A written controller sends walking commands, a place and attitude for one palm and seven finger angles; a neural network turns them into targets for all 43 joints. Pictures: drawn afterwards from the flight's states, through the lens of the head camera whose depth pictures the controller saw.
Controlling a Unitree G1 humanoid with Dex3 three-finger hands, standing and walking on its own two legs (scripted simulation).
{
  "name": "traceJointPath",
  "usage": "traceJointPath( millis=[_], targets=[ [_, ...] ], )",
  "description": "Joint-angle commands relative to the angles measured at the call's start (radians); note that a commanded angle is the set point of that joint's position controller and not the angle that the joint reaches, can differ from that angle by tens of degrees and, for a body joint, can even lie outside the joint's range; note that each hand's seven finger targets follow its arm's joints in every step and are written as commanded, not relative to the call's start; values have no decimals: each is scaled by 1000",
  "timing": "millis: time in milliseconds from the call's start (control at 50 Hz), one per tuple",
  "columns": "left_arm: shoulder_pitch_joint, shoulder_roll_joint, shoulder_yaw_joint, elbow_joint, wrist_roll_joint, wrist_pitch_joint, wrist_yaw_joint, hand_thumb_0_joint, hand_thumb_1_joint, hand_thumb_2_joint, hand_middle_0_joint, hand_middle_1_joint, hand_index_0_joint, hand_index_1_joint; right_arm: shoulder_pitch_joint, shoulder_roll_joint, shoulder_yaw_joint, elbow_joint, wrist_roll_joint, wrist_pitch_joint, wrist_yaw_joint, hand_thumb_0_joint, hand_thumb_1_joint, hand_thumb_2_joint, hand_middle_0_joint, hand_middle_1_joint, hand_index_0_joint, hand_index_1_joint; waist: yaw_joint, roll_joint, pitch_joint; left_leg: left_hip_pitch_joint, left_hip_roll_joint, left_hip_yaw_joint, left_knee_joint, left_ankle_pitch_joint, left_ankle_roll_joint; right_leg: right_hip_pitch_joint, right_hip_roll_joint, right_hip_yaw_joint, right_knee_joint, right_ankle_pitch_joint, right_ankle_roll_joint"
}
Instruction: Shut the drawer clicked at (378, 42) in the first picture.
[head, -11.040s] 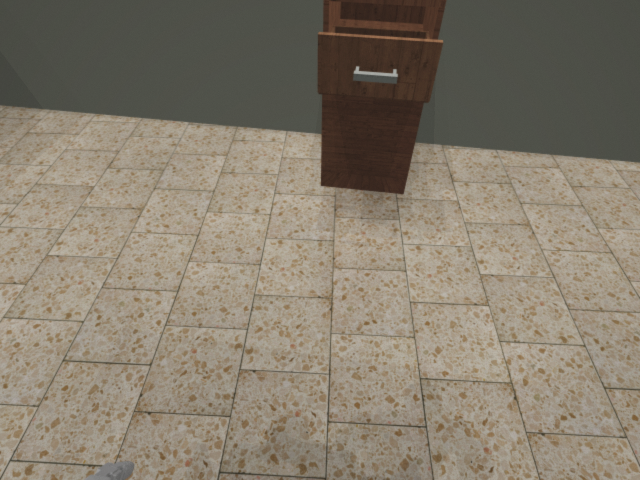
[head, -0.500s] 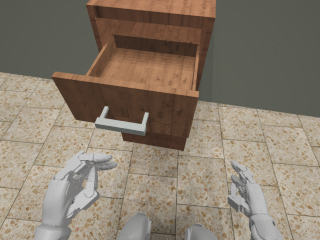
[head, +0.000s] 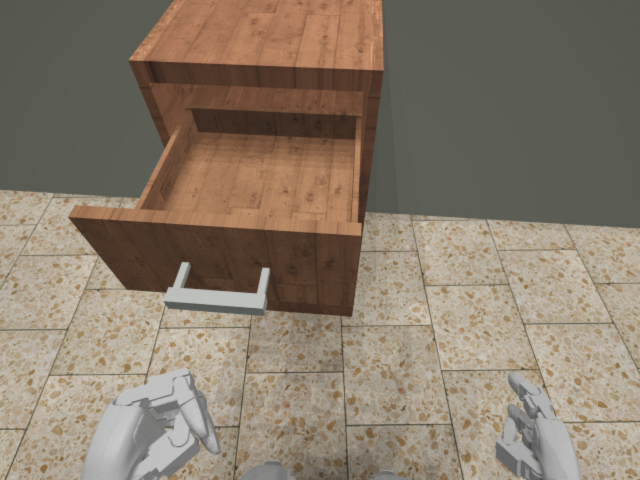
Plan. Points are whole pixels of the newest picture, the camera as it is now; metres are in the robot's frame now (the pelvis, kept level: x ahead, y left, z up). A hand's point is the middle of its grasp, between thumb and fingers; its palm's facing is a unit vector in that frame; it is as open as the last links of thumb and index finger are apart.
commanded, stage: raise the hand and make a fist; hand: left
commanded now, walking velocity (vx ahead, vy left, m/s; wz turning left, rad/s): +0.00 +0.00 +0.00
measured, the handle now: (220, 287) +0.36 +0.16 +0.02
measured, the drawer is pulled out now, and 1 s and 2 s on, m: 0.30 0.30 0.30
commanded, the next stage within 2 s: bring the fist close to the handle in 0.80 s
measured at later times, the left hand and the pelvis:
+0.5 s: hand (180, 412) +0.17 +0.13 +0.13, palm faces -0.02 -1.00 +0.00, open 3.3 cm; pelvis +0.01 +0.02 +0.01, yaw +0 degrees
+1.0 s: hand (213, 432) +0.16 +0.11 +0.10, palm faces -0.07 -1.00 -0.03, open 3.3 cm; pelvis +0.01 +0.01 +0.01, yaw +0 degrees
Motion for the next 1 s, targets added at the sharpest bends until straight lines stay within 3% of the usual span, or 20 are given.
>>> traceJointPath(
  millis=[0,40,60,120,160,240,340,380,400,460,520,540,620,720,780,880,920,940,980],
  targets=[
    [61,30,54,-304,-8,-58,101,0,900,900,-1320,-1513,-1320,-1513,-60,-50,-2,-205,-8,-38,15,0,-900,-900,200,300,200,300,20,-12,-177,149,-3,-34,-139,288,18,142,-17,60,-149,278,40],
    [64,22,35,-293,14,-30,125,0,900,900,-1360,-1557,-1360,-1557,-67,-55,4,-217,-7,-16,20,0,-900,-900,200,300,200,300,12,-38,-138,152,5,-39,-149,285,19,128,-12,51,-154,271,41],
    [76,-16,-21,-300,24,-12,125,0,900,900,-1380,-1578,-1380,-1578,-67,-56,10,-233,-8,-9,25,0,-900,-900,200,300,200,300,6,-21,-116,154,5,-39,-153,277,19,113,-11,46,-154,264,42],
    [51,-31,-113,-347,56,43,116,0,900,900,-1400,-1600,-1400,-1600,-61,-66,25,-269,-7,3,32,0,-900,-900,200,300,200,300,-9,1,-90,157,13,-55,-168,255,20,100,-13,39,-155,229,41],
    [67,-3,-103,-340,81,83,120,0,900,900,-1400,-1600,-1400,-1600,-59,-64,29,-276,-8,22,31,0,-900,-900,200,300,200,300,-7,-45,-67,149,16,-59,-177,233,22,105,-12,40,-166,212,41],
    [26,70,-34,-419,99,116,153,0,900,900,-1400,-1600,-1400,-1600,-65,-59,40,-305,-10,50,25,0,-900,-900,200,300,200,300,16,-32,-90,164,16,-65,-196,214,17,123,-7,38,-161,180,34],
    [40,1,-61,-500,63,107,187,0,900,900,-1400,-1600,-1400,-1600,-51,-45,53,-317,-5,41,33,0,-900,-900,200,300,200,300,20,-11,-123,208,23,-69,-202,270,9,142,0,22,-159,214,32],
    [33,-23,-105,-512,60,109,181,0,900,900,-1400,-1600,-1400,-1600,-39,-53,55,-313,-4,29,37,0,-900,-900,200,300,200,300,3,-15,-111,213,26,-73,-200,275,9,132,-1,19,-162,221,37],
    [49,-22,-110,-495,65,114,177,0,900,900,-1400,-1600,-1400,-1600,-35,-57,51,-307,-4,24,37,0,-900,-900,200,300,200,300,2,-8,-101,207,27,-72,-197,271,9,127,-3,21,-163,215,37],
    [92,-28,-135,-420,92,141,162,0,900,900,-1400,-1600,-1400,-1600,-38,-65,46,-302,-4,27,37,0,-900,-900,200,300,200,300,-8,-71,-44,160,23,-71,-204,219,13,120,-6,25,-178,187,41],
    [78,16,-104,-421,112,162,167,0,900,900,-1400,-1600,-1400,-1600,-46,-68,45,-316,-5,36,34,0,-900,-900,200,300,200,300,4,-46,-33,145,15,-68,-218,169,11,122,-11,32,-182,137,37],
    [75,46,-72,-430,120,163,181,0,900,900,-1400,-1600,-1400,-1600,-54,-68,44,-314,-6,40,31,0,-900,-900,200,300,200,300,16,-24,-41,150,14,-71,-224,170,9,129,-9,33,-179,130,33],
    [91,28,-46,-510,85,127,211,0,900,900,-1400,-1600,-1400,-1600,-36,-49,43,-325,-8,38,33,0,-900,-900,200,300,200,300,29,-21,-126,185,15,-52,-207,241,11,163,-3,31,-165,198,32],
    [108,-23,-100,-511,57,68,206,0,900,900,-1400,-1600,-1400,-1600,-23,-57,39,-297,-8,5,42,0,-900,-900,200,300,200,300,4,-31,-113,182,14,-47,-175,287,11,150,-3,37,-165,261,39],
    [152,-27,-131,-457,83,83,184,0,900,900,-1400,-1600,-1400,-1600,-24,-63,33,-293,-8,6,48,0,-900,-900,200,300,200,300,-4,-47,-70,158,14,-47,-173,277,15,140,-9,44,-171,267,42],
    [142,26,-97,-438,114,126,170,0,900,900,-1400,-1600,-1400,-1600,-48,-59,37,-310,-9,38,41,0,-900,-900,200,300,200,300,0,-78,-39,122,0,-34,-174,197,22,154,-19,86,-207,204,44],
    [79,18,-84,-421,106,119,181,0,900,900,-1400,-1600,-1400,-1600,-46,-55,42,-311,-13,42,36,0,-900,-900,200,300,200,300,-7,-89,-31,114,-2,-35,-166,175,21,132,-15,85,-207,173,46],
    [43,44,-46,-424,104,104,193,0,900,900,-1400,-1600,-1400,-1600,-43,-59,40,-301,-14,44,32,0,-900,-900,200,300,200,300,-6,-83,-35,110,-3,-35,-158,166,19,126,-12,92,-210,152,43],
    [21,14,-52,-404,87,73,199,0,900,900,-1400,-1600,-1400,-1600,-36,-55,43,-301,-18,40,33,0,-900,-900,200,300,200,300,-10,-81,-49,110,-4,-34,-145,163,18,108,-8,87,-198,151,43]
  ],
)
